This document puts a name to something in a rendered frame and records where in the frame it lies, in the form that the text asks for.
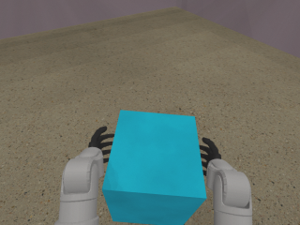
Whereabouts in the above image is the right robot forearm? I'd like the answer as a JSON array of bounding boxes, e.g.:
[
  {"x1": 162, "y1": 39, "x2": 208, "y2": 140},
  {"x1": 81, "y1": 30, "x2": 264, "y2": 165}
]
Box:
[{"x1": 206, "y1": 158, "x2": 253, "y2": 225}]

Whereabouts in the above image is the carton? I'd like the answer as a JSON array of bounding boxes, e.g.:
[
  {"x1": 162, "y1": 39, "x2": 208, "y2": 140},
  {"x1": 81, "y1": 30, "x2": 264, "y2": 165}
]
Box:
[{"x1": 102, "y1": 110, "x2": 207, "y2": 225}]

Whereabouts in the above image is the robot left hand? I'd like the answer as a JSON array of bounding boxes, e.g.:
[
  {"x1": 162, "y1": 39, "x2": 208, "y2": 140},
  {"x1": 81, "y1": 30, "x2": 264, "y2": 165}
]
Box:
[{"x1": 88, "y1": 126, "x2": 115, "y2": 163}]

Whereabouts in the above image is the robot right hand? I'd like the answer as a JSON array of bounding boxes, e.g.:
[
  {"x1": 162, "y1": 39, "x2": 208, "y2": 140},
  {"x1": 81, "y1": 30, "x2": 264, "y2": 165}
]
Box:
[{"x1": 199, "y1": 137, "x2": 221, "y2": 176}]

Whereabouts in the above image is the left robot forearm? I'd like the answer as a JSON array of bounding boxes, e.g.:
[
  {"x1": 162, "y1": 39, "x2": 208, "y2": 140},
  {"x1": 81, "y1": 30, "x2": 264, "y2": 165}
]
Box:
[{"x1": 54, "y1": 147, "x2": 104, "y2": 225}]

